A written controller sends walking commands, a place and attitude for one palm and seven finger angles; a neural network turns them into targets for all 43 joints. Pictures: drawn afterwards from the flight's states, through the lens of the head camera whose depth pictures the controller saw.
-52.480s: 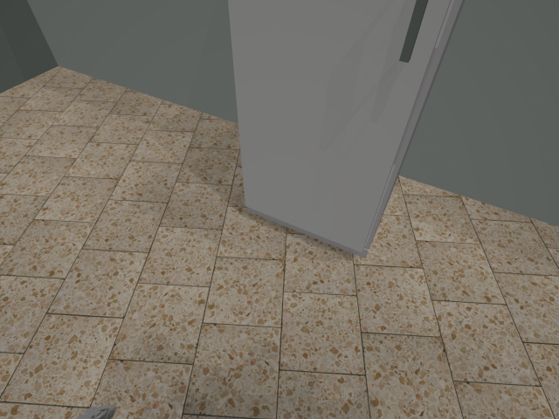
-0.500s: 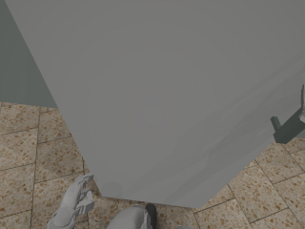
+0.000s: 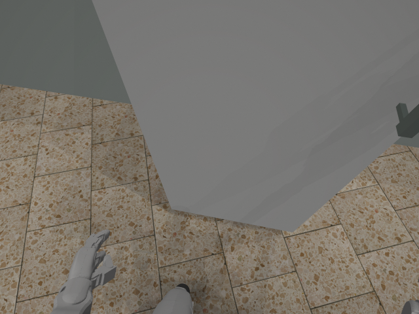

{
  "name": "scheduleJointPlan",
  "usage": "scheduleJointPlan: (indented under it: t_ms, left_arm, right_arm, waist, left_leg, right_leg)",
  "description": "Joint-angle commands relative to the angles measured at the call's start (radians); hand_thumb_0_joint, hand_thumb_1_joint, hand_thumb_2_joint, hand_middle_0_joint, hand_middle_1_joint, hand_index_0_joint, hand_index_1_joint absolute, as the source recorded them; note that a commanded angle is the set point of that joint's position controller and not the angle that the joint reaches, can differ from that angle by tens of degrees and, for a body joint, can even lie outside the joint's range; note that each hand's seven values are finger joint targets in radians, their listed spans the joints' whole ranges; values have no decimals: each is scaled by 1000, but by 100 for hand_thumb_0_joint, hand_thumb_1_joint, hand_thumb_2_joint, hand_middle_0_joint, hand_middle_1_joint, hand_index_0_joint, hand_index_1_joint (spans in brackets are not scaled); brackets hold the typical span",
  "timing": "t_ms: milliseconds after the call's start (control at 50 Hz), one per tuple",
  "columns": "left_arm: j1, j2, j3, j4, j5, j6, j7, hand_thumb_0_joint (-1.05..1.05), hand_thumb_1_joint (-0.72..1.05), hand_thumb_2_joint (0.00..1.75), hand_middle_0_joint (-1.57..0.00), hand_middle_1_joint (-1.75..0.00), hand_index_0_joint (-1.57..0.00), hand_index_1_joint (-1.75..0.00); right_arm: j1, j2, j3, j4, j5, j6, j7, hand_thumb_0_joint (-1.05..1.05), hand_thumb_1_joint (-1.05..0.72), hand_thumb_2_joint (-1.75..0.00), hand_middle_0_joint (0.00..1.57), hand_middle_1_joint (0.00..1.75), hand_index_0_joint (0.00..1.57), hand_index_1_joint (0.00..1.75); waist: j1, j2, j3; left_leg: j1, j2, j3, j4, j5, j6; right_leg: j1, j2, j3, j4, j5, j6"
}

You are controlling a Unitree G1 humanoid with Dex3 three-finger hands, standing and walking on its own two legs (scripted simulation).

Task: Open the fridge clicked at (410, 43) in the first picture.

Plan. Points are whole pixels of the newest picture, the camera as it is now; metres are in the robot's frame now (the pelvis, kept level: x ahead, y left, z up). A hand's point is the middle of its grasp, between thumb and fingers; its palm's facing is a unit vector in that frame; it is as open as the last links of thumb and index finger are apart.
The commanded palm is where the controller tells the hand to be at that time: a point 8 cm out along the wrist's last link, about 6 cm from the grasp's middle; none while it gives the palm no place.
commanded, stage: stop walking and hold the door back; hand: right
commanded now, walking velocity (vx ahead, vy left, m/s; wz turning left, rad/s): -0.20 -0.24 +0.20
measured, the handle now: out of the picture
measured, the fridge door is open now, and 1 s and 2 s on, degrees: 0 0 0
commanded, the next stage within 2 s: loosen the grip on the handle in 0.86 s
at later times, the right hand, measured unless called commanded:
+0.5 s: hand out of the picture +0.41 -0.21 +0.24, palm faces +0.17 +0.97 -0.19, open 6.1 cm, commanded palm +0.39 -0.27 +0.22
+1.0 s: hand out of the picture +0.41 -0.21 +0.25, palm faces +0.10 +0.98 -0.18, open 6.1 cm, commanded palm +0.38 -0.26 +0.24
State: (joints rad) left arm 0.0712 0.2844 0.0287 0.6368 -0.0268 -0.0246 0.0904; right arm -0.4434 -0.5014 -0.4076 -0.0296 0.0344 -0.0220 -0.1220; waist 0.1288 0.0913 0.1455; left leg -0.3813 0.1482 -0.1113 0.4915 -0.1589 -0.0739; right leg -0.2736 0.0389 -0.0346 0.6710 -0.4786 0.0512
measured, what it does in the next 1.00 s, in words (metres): walks backwards: right foot, then left foot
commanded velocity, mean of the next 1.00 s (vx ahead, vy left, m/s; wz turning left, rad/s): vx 0.10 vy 0.08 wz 0.01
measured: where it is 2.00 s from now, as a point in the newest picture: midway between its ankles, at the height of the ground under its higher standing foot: outside the picture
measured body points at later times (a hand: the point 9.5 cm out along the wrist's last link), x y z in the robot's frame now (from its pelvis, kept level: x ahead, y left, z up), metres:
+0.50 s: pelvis -0.07 -0.06 -0.01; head -0.03 -0.04 +0.44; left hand +0.03 +0.18 -0.13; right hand +0.39 -0.26 +0.25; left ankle -0.04 +0.00 -0.74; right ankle -0.06 -0.19 -0.70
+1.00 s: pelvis -0.08 -0.08 -0.01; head -0.06 -0.07 +0.44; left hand -0.01 +0.18 -0.13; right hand +0.40 -0.26 +0.26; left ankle -0.05 +0.01 -0.74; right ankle -0.05 -0.20 -0.74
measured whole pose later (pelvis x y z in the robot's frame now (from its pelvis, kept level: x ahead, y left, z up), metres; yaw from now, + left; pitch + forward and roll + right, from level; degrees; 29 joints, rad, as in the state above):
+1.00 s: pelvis -0.08 -0.08 -0.01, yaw +8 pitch -1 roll +0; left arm 0.26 0.23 0.00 0.76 -0.03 -0.09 0.06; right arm -1.02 -0.41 -0.26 0.93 -0.03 -0.15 0.01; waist 0.00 -0.03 0.07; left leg -0.29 -0.06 0.04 0.51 -0.20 0.06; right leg -0.30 -0.04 -0.03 0.63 -0.25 -0.01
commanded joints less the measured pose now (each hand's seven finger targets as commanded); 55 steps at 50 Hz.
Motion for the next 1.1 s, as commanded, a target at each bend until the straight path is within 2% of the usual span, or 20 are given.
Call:
scheduleJointPlan:
  t_ms: [0, 40, 60, 80, 140, 260, 300, 340, 400, 580, 700, 780, 820, 880, 920, 940, 960, 980, 1020, 1080]
  left_arm:
    - [-32, 77, 66, -183, -16, 28, -7, 0, 90, 90, -20, -30, -20, -30]
    - [-40, 91, 78, -238, -26, 46, -39, 0, 90, 90, -20, -30, -20, -30]
    - [-78, 77, 14, -190, -31, 22, -46, 0, 90, 90, -20, -30, -20, -30]
    - [-19, 101, 24, -181, -12, 13, -50, 0, 90, 90, -20, -30, -20, -30]
    - [102, 117, 51, -133, -12, -28, -55, 0, 90, 90, -20, -30, -20, -30]
    - [79, 98, 2, -102, -7, -41, -50, 0, 90, 90, -20, -30, -20, -30]
    - [92, 103, 13, -83, -6, -33, -38, 0, 90, 90, -20, -30, -20, -30]
    - [122, 91, 25, -101, -10, -46, -32, 0, 90, 90, -20, -30, -20, -30]
    - [112, 83, -9, -35, 5, -71, -5, 0, 90, 90, -20, -30, -20, -30]
    - [159, 94, -5, -20, 13, -85, 11, 0, 90, 90, -20, -30, -20, -30]
    - [139, 113, 6, -41, -14, -71, 1, 0, 90, 90, -20, -30, -20, -30]
    - [171, 124, 18, -31, -16, -69, -4, 0, 90, 90, -20, -30, -20, -30]
    - [171, 115, 19, -30, -20, -70, -7, 0, 90, 90, -20, -30, -20, -30]
    - [178, 103, 17, -23, -21, -61, 1, 0, 90, 90, -20, -30, -20, -30]
    - [175, 102, 9, -10, -19, -72, 7, 0, 90, 90, -20, -30, -20, -30]
    - [264, 89, 72, 9, -8, -155, -26, 0, 90, 90, -20, -30, -20, -30]
    - [187, 99, 12, -11, 41, -228, -42, 0, 90, 90, -20, -30, -20, -30]
    - [258, 105, 35, 26, 10, -222, -53, 0, 90, 90, -20, -30, -20, -30]
    - [233, 109, 3, 6, 12, -231, -52, 0, 90, 90, -20, -30, -20, -30]
    - [239, 111, -1, -4, 25, -243, -68, 0, 90, 90, -20, -30, -20, -30]
  right_arm:
    - [-79, -356, -298, -421, 48, -149, -52, 0, -90, -90, 45, 140, 45, 140]
    - [-47, -338, -290, -496, 58, -152, -29, 0, -90, -90, 45, 140, 45, 140]
    - [-557, -54, 130, -236, 29, -130, 19, 0, -90, -90, 45, 140, 45, 140]
    - [-679, -98, 136, -135, 15, -128, 21, 0, -90, -90, 45, 140, 45, 140]
    - [-759, -113, 139, 66, -33, -151, 19, 0, -90, -90, 45, 140, 45, 140]
    - [-854, -118, 161, 252, -14, -134, 41, 0, -90, -90, 45, 140, 45, 140]
    - [-871, -174, 123, 327, -17, -131, 41, 0, -90, -90, 45, 140, 45, 140]
    - [-864, -199, 98, 406, -4, -136, 38, 0, -90, -90, 45, 140, 45, 140]
    - [-914, -287, 29, 524, -21, -156, 33, 0, -90, -90, 45, 140, 45, 140]
    - [-973, -229, 95, 689, -20, -204, 43, 0, -90, -90, 45, 140, 45, 140]
    - [-1072, -158, 160, 663, 2, -212, 55, 0, -90, -90, 45, 140, 45, 140]
    - [-1011, -102, 197, 669, 1, -188, 70, 0, -90, -90, 45, 140, 45, 140]
    - [-1024, -73, 235, 677, -1, -175, 73, 0, -90, -90, 45, 140, 45, 140]
    - [-992, -195, 141, 750, -10, -176, 59, 0, -90, -90, 45, 140, 45, 140]
    - [-1000, -200, 130, 747, -12, -180, 60, 0, -90, -90, 45, 140, 45, 140]
    - [-1598, -608, -92, 623, -147, -201, 92, 0, -90, -90, 45, 140, 45, 140]
    - [-1443, -376, -46, 891, -132, -118, 119, 0, -78, -84, 45, 140, 45, 140]
    - [-1218, -187, 12, 939, -115, -82, 139, 0, -66, -78, 45, 140, 45, 140]
    - [-1080, -146, 23, 933, -51, -139, 130, 0, -42, -67, 45, 140, 45, 140]
    - [-1135, -131, 114, 815, -86, -207, 79, 0, -5, -49, 45, 140, 45, 140]
  waist:
    - [-126, 12, -644]
    - [-148, -126, -649]
    - [-126, -265, -518]
    - [-96, -536, -426]
    - [-96, -248, -459]
    - [-124, -292, -424]
    - [-125, -90, -463]
    - [-144, 188, -487]
    - [-128, 0, -421]
    - [-133, 33, -377]
    - [-126, -272, -303]
    - [-127, -212, -375]
    - [-117, -160, -392]
    - [-143, 91, -358]
    - [-146, 80, -380]
    - [-121, 136, -395]
    - [-24, 68, -768]
    - [-25, 61, -718]
    - [-68, -186, -467]
    - [-40, -168, -440]
  left_leg:
    - [517, 90, -9, 160, 823, 137]
    - [358, -57, 88, 268, 466, 85]
    - [70, -140, 151, 302, 128, 57]
    - [-150, -190, 193, 413, -321, 33]
    - [-152, -190, 164, 377, -228, 67]
    - [150, -174, 162, 25, -96, 88]
    - [352, -55, -14, -72, 216, 150]
    - [537, 179, -350, -150, 480, 235]
    - [424, 122, -163, -167, 221, 181]
    - [233, 25, -37, -203, -223, 158]
    - [142, -154, 96, 113, -203, 62]
    - [233, -133, 87, -33, 4, 70]
    - [272, -72, 26, -55, 43, 86]
    - [303, 91, -228, -219, -14, 140]
    - [363, 114, -197, -179, 132, 181]
    - [327, -128, -25, -118, 420, 32]
    - [415, -136, 40, 48, 574, 135]
    - [255, -123, 143, 63, 405, 128]
    - [49, -120, 106, -50, -28, 108]
    - [44, -125, 94, -36, 25, 111]
  right_leg:
    - [118, -28, -107, -339, 383, 12]
    - [227, -189, -54, -341, 955, -32]
    - [370, -253, -46, -224, 1284, -46]
    - [422, -327, 42, -225, 1421, -57]
    - [470, -310, 31, -146, 1126, -152]
    - [268, -350, 69, -100, 910, -154]
    - [81, -255, 8, 109, 655, -107]
    - [-202, -33, 60, 391, -78, -50]
    - [-169, -68, 96, 310, 22, -44]
    - [100, -42, -54, -198, 209, -66]
    - [47, -364, 327, -405, 226, -216]
    - [118, -281, 127, -211, 557, -140]
    - [45, -215, 47, -166, 396, -91]
    - [-99, -81, 29, 17, 51, -52]
    - [-121, -81, 76, 45, 32, -54]
    - [1, -14, -130, 3, 229, -32]
    - [-95, -12, -32, -168, 569, -99]
    - [-26, -37, -9, -176, 539, -86]
    - [53, -72, 14, -242, 229, -64]
    - [32, -67, 10, -204, 301, -84]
